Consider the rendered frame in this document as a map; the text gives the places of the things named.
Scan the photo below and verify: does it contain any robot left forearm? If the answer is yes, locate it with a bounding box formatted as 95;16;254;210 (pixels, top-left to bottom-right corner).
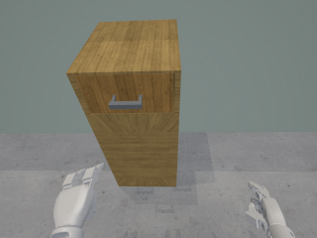
51;225;84;238

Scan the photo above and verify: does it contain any left robot hand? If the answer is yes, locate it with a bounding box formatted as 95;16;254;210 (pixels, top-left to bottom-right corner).
53;163;104;229

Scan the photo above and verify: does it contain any cabinet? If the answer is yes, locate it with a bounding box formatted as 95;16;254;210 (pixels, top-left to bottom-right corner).
66;19;181;187

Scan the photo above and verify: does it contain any right robot hand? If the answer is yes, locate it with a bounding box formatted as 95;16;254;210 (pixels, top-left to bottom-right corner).
245;181;287;232

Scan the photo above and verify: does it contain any handle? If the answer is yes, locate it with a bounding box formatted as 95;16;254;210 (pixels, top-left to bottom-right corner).
108;94;143;110

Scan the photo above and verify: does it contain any drawer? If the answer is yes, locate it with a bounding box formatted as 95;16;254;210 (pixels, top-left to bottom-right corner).
74;73;173;114

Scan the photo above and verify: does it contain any robot right forearm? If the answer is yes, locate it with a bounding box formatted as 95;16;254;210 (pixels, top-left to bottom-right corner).
266;224;295;238

